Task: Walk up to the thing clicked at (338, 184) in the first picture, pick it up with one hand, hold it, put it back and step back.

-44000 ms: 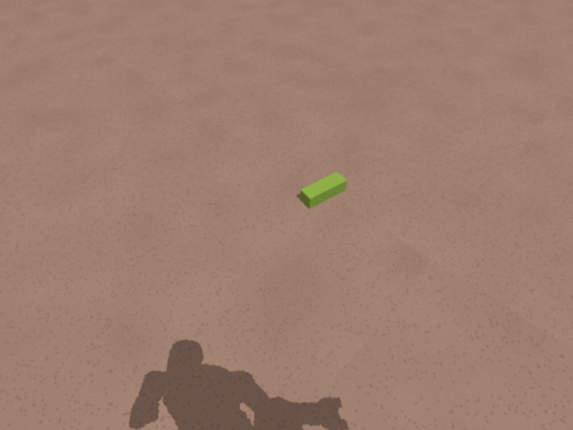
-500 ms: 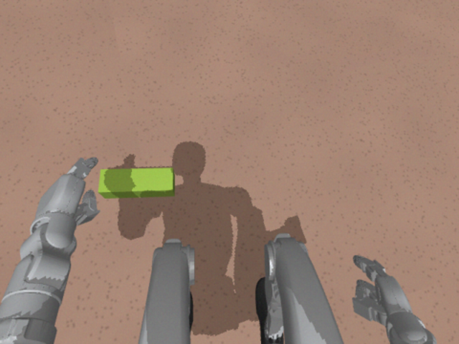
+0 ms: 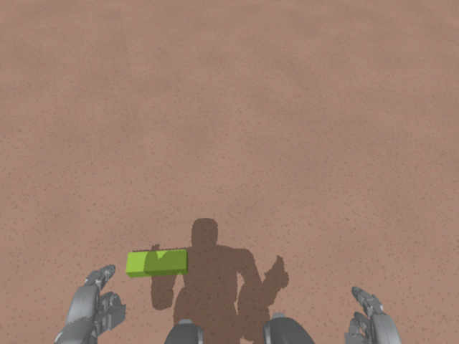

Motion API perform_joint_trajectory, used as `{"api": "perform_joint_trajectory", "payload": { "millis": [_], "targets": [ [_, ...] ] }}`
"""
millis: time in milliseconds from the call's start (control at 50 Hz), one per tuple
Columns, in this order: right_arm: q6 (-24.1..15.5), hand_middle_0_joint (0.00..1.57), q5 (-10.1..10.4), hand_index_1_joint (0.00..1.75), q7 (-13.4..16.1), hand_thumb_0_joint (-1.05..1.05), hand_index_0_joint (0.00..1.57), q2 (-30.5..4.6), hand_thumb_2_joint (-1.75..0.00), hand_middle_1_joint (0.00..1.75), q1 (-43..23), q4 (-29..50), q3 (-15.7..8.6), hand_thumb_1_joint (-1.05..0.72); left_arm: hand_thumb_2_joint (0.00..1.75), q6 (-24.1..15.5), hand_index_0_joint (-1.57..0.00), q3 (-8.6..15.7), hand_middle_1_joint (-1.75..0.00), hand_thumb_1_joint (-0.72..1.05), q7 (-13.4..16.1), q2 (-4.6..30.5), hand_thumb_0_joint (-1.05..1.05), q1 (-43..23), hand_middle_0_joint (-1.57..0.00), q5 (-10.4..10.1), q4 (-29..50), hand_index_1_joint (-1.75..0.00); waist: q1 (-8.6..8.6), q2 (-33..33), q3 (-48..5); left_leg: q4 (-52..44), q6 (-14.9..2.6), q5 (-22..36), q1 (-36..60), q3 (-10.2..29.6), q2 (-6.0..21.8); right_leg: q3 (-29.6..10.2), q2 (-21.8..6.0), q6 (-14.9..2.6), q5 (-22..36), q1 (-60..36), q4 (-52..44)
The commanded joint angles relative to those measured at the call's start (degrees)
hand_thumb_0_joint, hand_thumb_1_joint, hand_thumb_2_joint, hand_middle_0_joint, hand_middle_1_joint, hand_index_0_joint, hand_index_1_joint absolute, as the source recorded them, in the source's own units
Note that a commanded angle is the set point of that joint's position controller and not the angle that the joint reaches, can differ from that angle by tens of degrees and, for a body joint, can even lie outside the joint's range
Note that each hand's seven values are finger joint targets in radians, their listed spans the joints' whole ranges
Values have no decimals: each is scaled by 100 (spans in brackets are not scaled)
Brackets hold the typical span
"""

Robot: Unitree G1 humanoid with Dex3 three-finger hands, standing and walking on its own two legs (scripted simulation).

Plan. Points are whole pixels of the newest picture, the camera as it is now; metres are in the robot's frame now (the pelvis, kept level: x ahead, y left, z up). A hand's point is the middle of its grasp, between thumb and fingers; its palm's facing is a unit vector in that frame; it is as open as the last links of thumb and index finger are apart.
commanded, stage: home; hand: left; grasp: from above
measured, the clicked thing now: (158, 263) +0.48 +0.25 -0.64
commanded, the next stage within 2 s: none
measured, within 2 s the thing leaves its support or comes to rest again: neither
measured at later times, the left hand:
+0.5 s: hand (110, 330) +0.18 +0.18 -0.01, palm faces +0.08 -0.98 -0.19, open 7.4 cm
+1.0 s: hand (112, 322) +0.19 +0.18 -0.01, palm faces +0.06 -0.98 -0.20, open 7.4 cm
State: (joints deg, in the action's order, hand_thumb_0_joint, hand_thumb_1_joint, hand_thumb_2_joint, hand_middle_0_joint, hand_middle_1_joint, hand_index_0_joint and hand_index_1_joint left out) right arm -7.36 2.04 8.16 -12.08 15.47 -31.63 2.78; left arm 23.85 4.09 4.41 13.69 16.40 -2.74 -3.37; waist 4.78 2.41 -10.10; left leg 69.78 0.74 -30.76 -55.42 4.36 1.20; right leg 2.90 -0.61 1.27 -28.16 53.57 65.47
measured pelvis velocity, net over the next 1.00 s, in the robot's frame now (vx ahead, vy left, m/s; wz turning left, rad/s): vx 0.03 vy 0.00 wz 0.01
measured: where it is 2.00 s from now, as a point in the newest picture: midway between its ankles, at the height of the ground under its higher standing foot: outside the picture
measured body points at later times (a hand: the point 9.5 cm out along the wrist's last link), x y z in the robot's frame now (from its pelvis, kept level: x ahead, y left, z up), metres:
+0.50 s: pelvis +0.02 +0.00 +0.04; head +0.04 +0.01 +0.49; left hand +0.17 +0.23 +0.01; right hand +0.20 -0.24 -0.01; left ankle +0.03 +0.12 -0.64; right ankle +0.04 -0.14 -0.64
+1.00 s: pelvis +0.03 +0.00 +0.04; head +0.04 +0.01 +0.49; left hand +0.18 +0.23 +0.01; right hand +0.18 -0.24 -0.03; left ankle +0.03 +0.12 -0.64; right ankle +0.04 -0.14 -0.64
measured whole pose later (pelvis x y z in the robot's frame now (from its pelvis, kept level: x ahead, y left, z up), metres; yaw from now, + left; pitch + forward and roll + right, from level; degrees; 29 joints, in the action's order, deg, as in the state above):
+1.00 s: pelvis +0.03 +0.00 +0.04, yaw +1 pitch +9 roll -3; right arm -13.7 0.2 10.4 -12.5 17.2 -31.8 1.6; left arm 26.2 1.9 1.1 12.6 28.0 -2.9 6.7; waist 2.6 2.7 -9.0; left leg 57.5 0.5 -28.5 -38.5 3.8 1.2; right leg 2.7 -0.7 1.4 -26.0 36.7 53.2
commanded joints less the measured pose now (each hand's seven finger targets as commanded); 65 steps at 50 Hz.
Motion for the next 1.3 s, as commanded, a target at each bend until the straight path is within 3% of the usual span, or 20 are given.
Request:
{"api": "perform_joint_trajectory", "payload": {
  "millis": [0,100,300,380,520,600,800,920,1280],
  "targets": [
    [-465,20,-12,30,212,0,20,-701,-90,30,-143,993,-290,-90,90,-104,-20,256,-30,90,-7,544,0,361,-20,-124,1537,-30,-154,269,-1004,-1716,-95,1215,1586,32,-96,3,185,-182,1088,-1444,-1446],
    [-630,20,-58,30,304,0,20,-640,-90,30,-121,1085,-289,-90,90,-8,-20,148,-30,90,-77,432,0,1045,-20,-106,1950,-30,-177,84,-618,-1978,-140,1403,1828,-97,-154,53,225,-161,1231,-1805,-1880],
    [-899,20,-147,30,322,0,20,-714,-90,30,-251,1097,-365,-90,90,-30,-20,106,-30,90,-302,450,0,999,-20,-16,2028,-30,-133,-125,-30,-2244,-189,1047,1941,-177,-165,131,205,-117,833,-1790,-2175],
    [-981,20,-171,30,307,0,20,-718,-90,30,-250,1064,-383,-90,90,-72,-20,124,-30,90,-331,475,0,989,-20,-1,2181,-30,-176,-3,-342,-2141,-175,1375,2105,-221,-187,93,172,-117,1146,-1950,-2105],
    [-1004,20,-189,30,288,0,20,-743,-90,30,-298,983,-375,-90,90,-109,-20,108,-30,90,-309,509,0,1027,-20,58,2168,-30,-230,234,-341,-2248,-114,1455,2197,-159,-156,128,203,-147,1193,-1976,-2008],
    [-1009,20,-186,30,284,0,20,-729,-90,30,-344,974,-361,-90,90,-105,-20,88,-30,90,-287,495,0,1047,-20,40,2170,-30,-248,162,-313,-2259,-114,1414,2141,-114,-142,153,220,-150,1136,-1972,-2018],
    [-995,20,-177,30,303,0,20,-760,-90,30,-252,959,-405,-90,90,-84,-20,97,-30,90,-284,472,0,1170,-20,9,2092,-30,-255,12,-533,-2148,-106,1942,2192,-121,-130,138,214,-161,1560,-2126,-1919],
    [-993,20,-172,30,299,0,20,-761,-90,30,-287,953,-393,-90,90,-72,-20,120,-30,90,-292,511,0,1059,-20,9,2081,-30,-263,86,-277,-2259,-118,1456,2099,-120,-125,128,209,-141,1177,-1997,-2022],
    [-1025,20,-154,30,320,0,20,-744,-90,30,-305,985,-387,-90,90,-67,-20,103,-30,90,-294,543,0,957,-20,19,2266,-30,-244,70,-300,-2263,-141,1080,2029,-129,-136,96,195,-120,890,-1938,-2075]
  ]
}}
